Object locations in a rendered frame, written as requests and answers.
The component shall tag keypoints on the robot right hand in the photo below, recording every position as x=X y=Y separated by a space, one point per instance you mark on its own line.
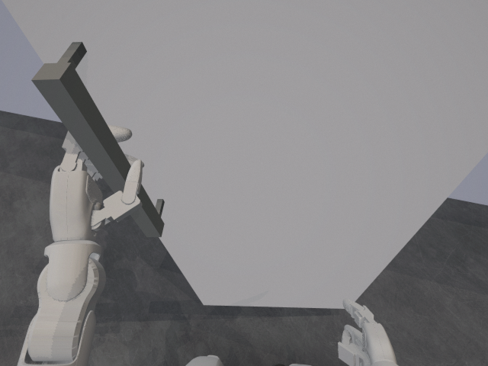
x=368 y=347

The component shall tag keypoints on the robot left hand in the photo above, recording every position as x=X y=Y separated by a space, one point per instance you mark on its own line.
x=74 y=193

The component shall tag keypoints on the left robot forearm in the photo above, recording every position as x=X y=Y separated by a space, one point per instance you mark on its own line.
x=62 y=331

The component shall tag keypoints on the fridge door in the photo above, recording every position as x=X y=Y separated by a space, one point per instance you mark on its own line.
x=298 y=145

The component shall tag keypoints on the handle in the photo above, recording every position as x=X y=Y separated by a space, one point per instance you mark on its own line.
x=61 y=86

